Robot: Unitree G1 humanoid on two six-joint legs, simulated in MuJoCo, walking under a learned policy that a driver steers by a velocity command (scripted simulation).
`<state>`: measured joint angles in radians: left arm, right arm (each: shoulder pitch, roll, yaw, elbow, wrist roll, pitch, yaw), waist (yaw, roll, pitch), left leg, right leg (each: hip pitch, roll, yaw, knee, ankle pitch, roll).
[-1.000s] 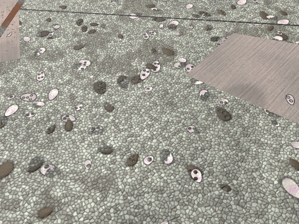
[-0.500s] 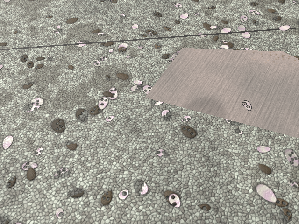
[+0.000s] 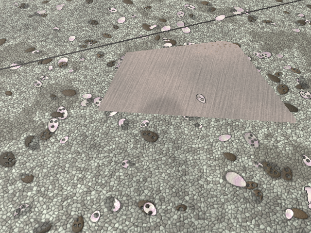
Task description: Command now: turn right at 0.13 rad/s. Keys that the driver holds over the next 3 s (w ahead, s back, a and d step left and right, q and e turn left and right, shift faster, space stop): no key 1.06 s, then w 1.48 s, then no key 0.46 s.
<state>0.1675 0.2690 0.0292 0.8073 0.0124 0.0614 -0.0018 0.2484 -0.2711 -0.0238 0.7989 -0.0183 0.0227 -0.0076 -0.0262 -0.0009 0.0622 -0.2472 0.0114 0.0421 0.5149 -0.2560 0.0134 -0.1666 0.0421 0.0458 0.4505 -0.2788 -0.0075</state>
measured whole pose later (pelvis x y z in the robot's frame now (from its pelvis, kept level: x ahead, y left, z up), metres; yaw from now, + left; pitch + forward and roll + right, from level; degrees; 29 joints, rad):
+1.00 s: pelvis +0.01 -0.01 +0.01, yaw +0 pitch -1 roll +0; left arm 0.28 0.18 -0.02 1.14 0.01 -0.01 0.04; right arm 0.27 -0.18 0.01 1.15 -0.01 0.01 -0.04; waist -0.01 0.01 0.03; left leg -0.16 0.02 0.01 0.39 -0.21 -0.01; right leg -0.10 0.06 0.04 0.38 -0.24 -0.04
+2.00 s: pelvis +0.39 +0.02 +0.00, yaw +1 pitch -1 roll -1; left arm 0.31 0.20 0.05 1.07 0.01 -0.09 0.00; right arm 0.25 -0.19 -0.04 1.00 -0.04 -0.06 0.01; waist 0.00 0.02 0.06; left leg -0.49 0.07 -0.01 1.15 -0.27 0.08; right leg -0.17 0.10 -0.12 0.36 -0.18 -0.13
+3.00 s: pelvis +0.86 +0.04 +0.00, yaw +1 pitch -1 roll +0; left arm 0.21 0.15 0.01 1.02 0.02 -0.05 0.03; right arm 0.29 -0.16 -0.03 1.07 -0.03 -0.01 -0.03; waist -0.01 0.03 0.07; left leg -0.29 -0.01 0.00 0.88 -0.51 0.02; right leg -0.31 0.04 -0.10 0.44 -0.12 -0.10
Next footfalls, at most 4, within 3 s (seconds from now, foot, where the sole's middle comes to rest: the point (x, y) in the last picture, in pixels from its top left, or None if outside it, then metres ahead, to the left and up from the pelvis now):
1.80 right None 0.44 -0.03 -0.77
2.34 left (130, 172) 0.76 0.13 -0.77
2.84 right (161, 133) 0.98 -0.02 -0.77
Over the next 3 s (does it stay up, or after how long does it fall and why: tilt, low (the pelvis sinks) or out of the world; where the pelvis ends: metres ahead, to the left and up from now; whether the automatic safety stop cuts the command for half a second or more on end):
stays up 0.86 0.04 0.00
